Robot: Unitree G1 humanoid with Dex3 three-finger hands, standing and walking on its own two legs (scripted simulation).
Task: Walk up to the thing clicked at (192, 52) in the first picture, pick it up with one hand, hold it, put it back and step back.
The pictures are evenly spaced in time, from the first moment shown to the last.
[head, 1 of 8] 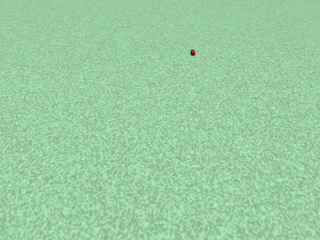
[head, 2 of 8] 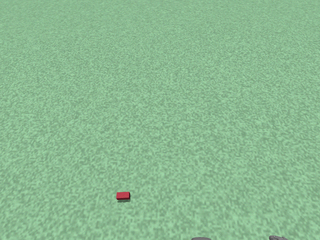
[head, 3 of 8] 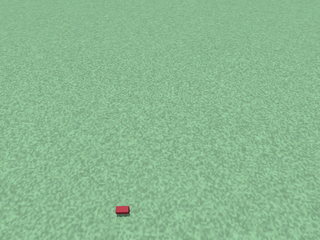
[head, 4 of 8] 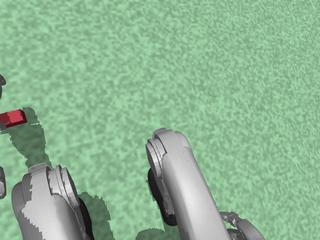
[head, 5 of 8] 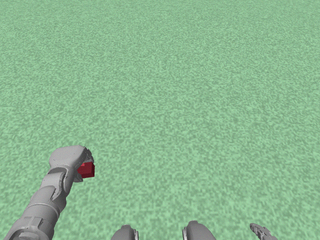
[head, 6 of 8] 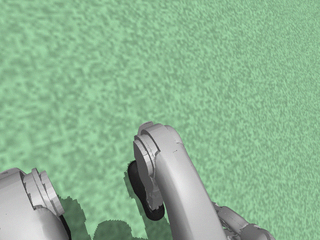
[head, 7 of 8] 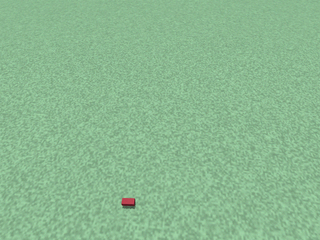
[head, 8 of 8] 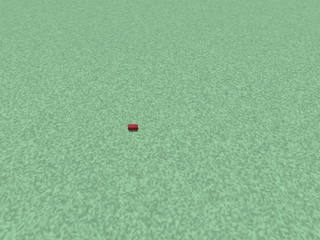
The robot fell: no
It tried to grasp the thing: yes
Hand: left
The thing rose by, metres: 0.69
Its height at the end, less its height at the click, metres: +0.00
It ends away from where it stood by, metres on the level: 0.00
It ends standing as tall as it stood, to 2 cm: yes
